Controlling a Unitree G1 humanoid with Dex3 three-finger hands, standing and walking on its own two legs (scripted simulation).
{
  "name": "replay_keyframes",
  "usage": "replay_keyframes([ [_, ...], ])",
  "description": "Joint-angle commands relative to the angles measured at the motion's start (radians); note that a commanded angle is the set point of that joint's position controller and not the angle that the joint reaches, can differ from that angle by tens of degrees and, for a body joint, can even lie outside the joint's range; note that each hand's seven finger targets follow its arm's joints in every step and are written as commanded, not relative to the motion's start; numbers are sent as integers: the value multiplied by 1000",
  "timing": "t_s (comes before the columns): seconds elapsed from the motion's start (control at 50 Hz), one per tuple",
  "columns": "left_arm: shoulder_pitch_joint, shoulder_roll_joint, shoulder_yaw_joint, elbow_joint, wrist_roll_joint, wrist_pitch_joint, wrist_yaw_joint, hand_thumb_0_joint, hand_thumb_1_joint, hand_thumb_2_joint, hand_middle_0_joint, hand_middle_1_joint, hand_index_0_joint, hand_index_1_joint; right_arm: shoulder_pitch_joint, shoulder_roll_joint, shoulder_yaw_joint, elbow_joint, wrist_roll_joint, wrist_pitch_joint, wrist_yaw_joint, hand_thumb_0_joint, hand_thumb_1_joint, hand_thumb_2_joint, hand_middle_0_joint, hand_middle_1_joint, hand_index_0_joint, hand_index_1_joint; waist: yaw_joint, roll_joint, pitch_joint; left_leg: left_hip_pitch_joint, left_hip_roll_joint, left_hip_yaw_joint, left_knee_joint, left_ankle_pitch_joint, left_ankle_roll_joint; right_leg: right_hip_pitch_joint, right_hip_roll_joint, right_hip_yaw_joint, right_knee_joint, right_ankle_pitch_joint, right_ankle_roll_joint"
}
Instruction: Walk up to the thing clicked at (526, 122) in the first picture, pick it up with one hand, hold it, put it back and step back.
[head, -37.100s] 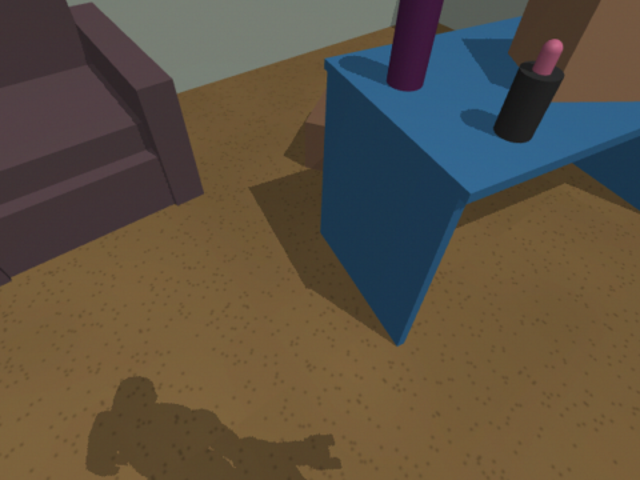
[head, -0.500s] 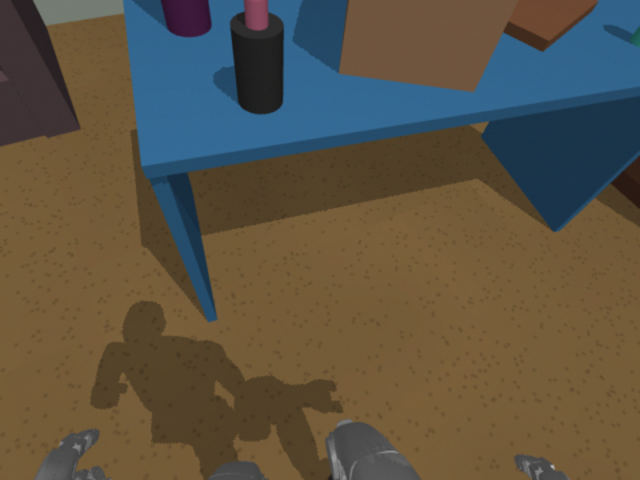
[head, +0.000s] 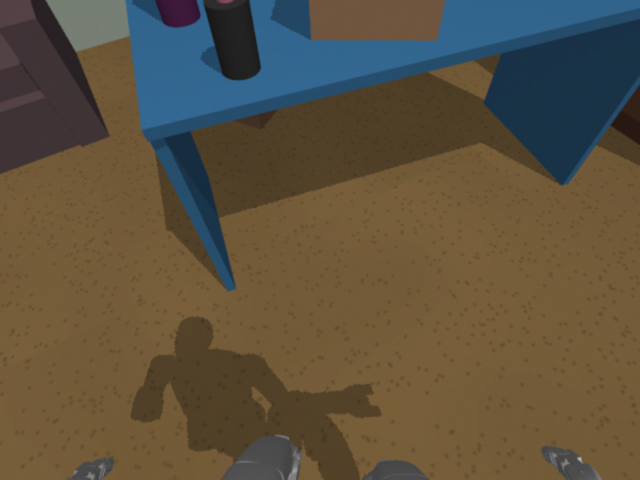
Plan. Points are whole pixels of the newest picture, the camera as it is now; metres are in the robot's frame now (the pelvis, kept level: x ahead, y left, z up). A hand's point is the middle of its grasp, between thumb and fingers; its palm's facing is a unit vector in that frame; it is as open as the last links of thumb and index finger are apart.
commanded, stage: step back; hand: left
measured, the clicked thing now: (230, 21) +0.90 +0.18 +0.08
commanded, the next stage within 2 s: stand in 1.68 s
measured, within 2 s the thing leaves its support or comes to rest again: neither
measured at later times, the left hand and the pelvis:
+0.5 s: hand out of the picture -0.11 +0.26 -0.16, palm faces -0.01 -0.92 -0.39, open 7.4 cm; pelvis -0.18 -0.01 -0.01, yaw -1 degrees
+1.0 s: hand out of the picture -0.20 +0.28 -0.14, palm faces +0.06 -0.92 -0.40, open 7.4 cm; pelvis -0.25 -0.01 +0.00, yaw +3 degrees
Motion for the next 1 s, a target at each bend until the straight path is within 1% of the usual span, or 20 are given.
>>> replay_keyframes([
  [0.0,37,262,75,-92,-3,-29,39,0,900,900,-200,-300,-200,-300,-25,-135,-31,-85,-14,-27,-11,0,-900,-900,200,300,200,300,60,-222,-174,-83,33,30,-154,-67,-9,318,-244,222,-101,642,-196],
  [0.08,-52,292,72,-123,-11,-22,41,0,900,900,-200,-300,-200,-300,70,-155,-46,-51,-19,-24,0,0,-900,-900,200,300,200,300,13,-232,-228,95,83,81,-380,-15,17,233,-283,244,-93,557,-183],
  [0.14,-83,271,45,-129,-20,-8,29,0,900,900,-200,-300,-200,-300,144,-173,-60,-15,-25,-24,6,0,-900,-900,200,300,200,300,-43,-137,-224,286,117,57,-689,261,72,44,-191,171,12,298,-75],
  [0.16,-58,223,35,-132,-23,-7,25,0,900,900,-200,-300,-200,-300,115,-241,-75,-29,-44,-26,9,0,-900,-900,200,300,200,300,-26,71,-214,349,324,-228,-750,385,149,-135,-65,85,183,49,-13],
  [0.18,-119,240,51,-144,-30,-7,37,0,900,900,-200,-300,-200,-300,40,-339,-88,-61,-36,-22,20,0,-900,-900,200,300,200,300,-51,197,-192,218,508,-388,-784,552,298,-163,83,18,396,-358,22],
  [0.2,-140,256,65,-126,-14,-4,44,0,900,900,-200,-300,-200,-300,7,-334,-91,-69,-37,-28,18,0,-900,-900,200,300,200,300,-61,161,-162,108,554,-428,-790,583,357,-113,83,137,569,-379,23],
  [0.26,-46,236,62,-58,-37,3,37,0,900,900,-200,-300,-200,-300,-101,-218,-49,-79,-43,-30,3,0,-900,-900,200,300,200,300,27,47,-121,143,372,-121,-713,657,245,-167,127,183,703,-229,14],
  [0.38,-30,220,47,-43,-19,-20,16,0,900,900,-200,-300,-200,-300,-23,-198,-57,-82,-36,-18,10,0,-900,-900,200,300,200,300,-37,136,-172,368,360,-79,-662,610,275,-135,69,63,332,-231,66],
  [0.48,124,216,47,60,-10,-56,11,0,900,900,-200,-300,-200,-300,-76,-231,-60,-78,-28,8,22,0,-900,-900,200,300,200,300,20,137,-261,255,314,-13,-565,313,183,176,61,-42,-246,-29,-1],
  [0.5,120,266,64,69,6,-64,15,0,900,900,-200,-300,-200,-300,-59,-167,-42,-79,-24,8,26,0,-900,-900,200,300,200,300,14,9,-215,58,248,15,-441,193,121,242,-32,163,-264,-68,-27],
  [0.52,95,378,93,41,13,-67,15,0,900,900,-200,-300,-200,-300,-98,-113,-25,-113,-19,1,23,0,-900,-900,200,300,200,300,38,-248,-146,-158,71,55,-320,-27,40,180,-255,504,-351,-226,-120],
  [0.54,18,447,101,17,14,-66,18,0,900,900,-200,-300,-200,-300,-145,-160,-48,-104,-22,5,7,0,-900,-900,200,300,200,300,73,-258,-82,-40,83,-74,-136,-111,9,-116,-420,640,-403,-284,-262],
  [0.56,-34,393,91,1,4,-73,20,0,900,900,-200,-300,-200,-300,-127,-195,-59,-81,-19,9,9,0,-900,-900,200,300,200,300,27,-154,-22,-16,93,-122,-34,-37,8,-176,-378,546,-391,-292,-243],
  [0.6,-104,306,66,-2,3,-79,26,0,900,900,-200,-300,-200,-300,-58,-166,-46,-34,-5,-5,14,0,-900,-900,200,300,200,300,-27,-100,-43,-43,31,-69,-7,62,12,-53,-226,271,-271,5,-153],
  [0.72,16,328,85,31,15,-89,13,0,900,900,-200,-300,-200,-300,-76,-158,-44,-23,-35,-35,39,0,-900,-900,200,300,200,300,61,-212,-67,-36,106,40,-327,-3,-10,123,-236,296,-299,-371,-159],
  [0.8,-34,312,62,29,1,-71,0,0,900,900,-200,-300,-200,-300,31,-141,-54,53,-31,-64,43,0,-900,-900,200,300,200,300,-7,-196,-103,272,69,153,-696,119,29,20,-198,186,-217,-210,-118],
  [0.82,-19,267,41,28,1,-68,-2,0,900,900,-200,-300,-200,-300,79,-154,-64,74,-33,-74,37,0,-900,-900,200,300,200,300,-28,-128,-135,393,89,93,-759,154,43,-34,-156,125,-102,-119,-86],
  [0.86,-72,244,38,30,-23,-67,-1,0,900,900,-200,-300,-200,-300,76,-303,-87,61,-37,-81,35,0,-900,-900,200,300,200,300,-58,126,-112,315,435,-458,-898,-284,242,-222,7,-29,200,-275,12],
  [0.88,-84,282,49,34,-14,-71,-1,0,900,900,-200,-300,-200,-300,47,-292,-86,51,-35,-86,37,0,-900,-900,200,300,200,300,-49,65,-56,228,450,-451,-909,-283,276,-184,-26,41,270,-260,7],
  [0.98,-33,231,39,78,-22,-93,-13,0,900,900,-200,-300,-200,-300,15,-215,-60,56,-35,-89,35,0,-900,-900,200,300,200,300,-27,149,-107,269,327,-167,-768,222,195,-40,-5,-6,65,-170,10],
])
